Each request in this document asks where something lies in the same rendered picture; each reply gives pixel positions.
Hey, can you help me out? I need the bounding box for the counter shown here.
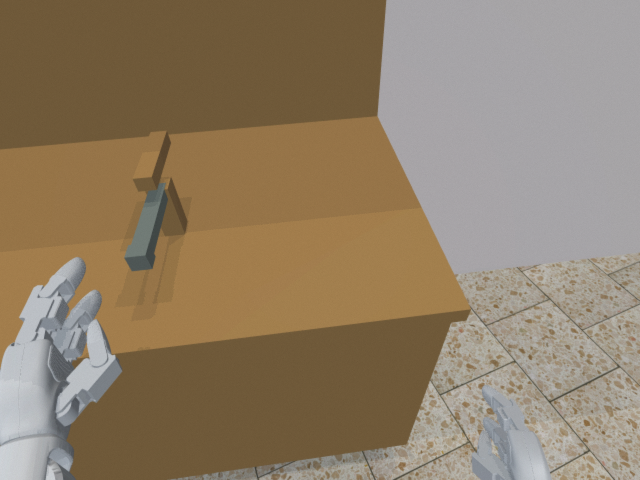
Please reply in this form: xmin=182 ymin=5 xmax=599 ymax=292
xmin=0 ymin=0 xmax=471 ymax=480

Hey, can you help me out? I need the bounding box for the tap lever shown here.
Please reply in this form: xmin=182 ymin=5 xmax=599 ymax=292
xmin=124 ymin=183 xmax=168 ymax=271

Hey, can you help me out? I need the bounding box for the robot right hand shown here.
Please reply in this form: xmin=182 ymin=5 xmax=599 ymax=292
xmin=472 ymin=385 xmax=552 ymax=480

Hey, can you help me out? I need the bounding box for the robot left hand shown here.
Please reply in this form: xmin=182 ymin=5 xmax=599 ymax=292
xmin=0 ymin=257 xmax=122 ymax=446

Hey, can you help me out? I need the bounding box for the left robot forearm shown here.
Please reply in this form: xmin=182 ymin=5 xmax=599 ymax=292
xmin=0 ymin=433 xmax=76 ymax=480

